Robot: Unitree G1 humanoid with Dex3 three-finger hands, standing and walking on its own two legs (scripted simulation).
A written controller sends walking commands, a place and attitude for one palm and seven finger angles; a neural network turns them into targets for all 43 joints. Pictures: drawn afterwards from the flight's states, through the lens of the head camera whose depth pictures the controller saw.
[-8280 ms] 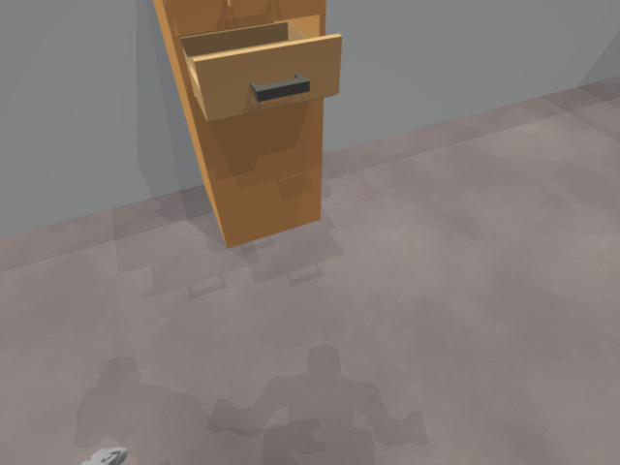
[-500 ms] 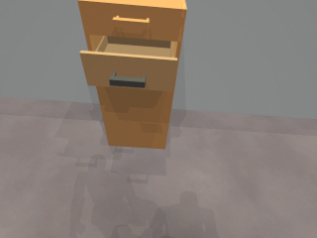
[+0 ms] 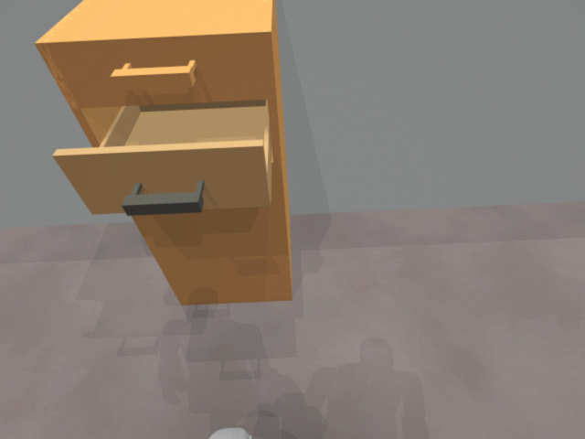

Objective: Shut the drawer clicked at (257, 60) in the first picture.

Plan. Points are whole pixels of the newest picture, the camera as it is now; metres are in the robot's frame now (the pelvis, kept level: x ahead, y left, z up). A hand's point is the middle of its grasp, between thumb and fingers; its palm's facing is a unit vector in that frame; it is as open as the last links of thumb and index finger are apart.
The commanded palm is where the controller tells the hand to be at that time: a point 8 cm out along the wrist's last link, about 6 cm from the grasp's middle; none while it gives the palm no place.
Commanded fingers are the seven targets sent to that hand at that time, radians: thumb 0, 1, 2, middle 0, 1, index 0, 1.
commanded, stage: take the last steps up to it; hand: left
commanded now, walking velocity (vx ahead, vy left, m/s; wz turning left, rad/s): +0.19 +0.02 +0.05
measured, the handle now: (166, 194) +0.54 +0.27 +0.01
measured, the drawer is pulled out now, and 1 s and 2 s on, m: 0.16 0.16 0.16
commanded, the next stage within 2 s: come to a stop and stand still in 0.14 s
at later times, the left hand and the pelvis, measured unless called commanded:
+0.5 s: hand out of the picture +0.06 +0.18 -0.18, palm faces +0.07 -0.99 -0.14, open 7.4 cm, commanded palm none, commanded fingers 0.00 0.90 0.90 -0.20 -0.30 -0.20 -0.30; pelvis +0.11 +0.03 +0.00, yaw -2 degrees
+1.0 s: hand out of the picture +0.08 +0.14 -0.15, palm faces +0.05 -0.97 -0.25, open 7.3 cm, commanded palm none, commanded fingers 0.00 0.90 0.90 -0.20 -0.30 -0.20 -0.30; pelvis +0.06 -0.04 +0.01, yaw -1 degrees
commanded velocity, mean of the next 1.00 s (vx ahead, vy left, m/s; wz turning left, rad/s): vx -0.01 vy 0.04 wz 0.01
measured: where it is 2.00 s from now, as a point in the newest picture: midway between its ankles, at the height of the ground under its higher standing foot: outside the picture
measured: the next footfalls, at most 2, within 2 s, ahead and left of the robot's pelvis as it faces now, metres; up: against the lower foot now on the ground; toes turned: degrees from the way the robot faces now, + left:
left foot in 0.34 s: +0.19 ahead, +0.14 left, +0.00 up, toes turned +6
right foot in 0.74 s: +0.10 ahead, -0.14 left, +0.00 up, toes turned -4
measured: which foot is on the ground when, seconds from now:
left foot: up 0.00-0.32, down 0.34-0.74, up 0.76-1.00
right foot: down 0.00-0.40, up 0.42-0.72, down 0.74-1.00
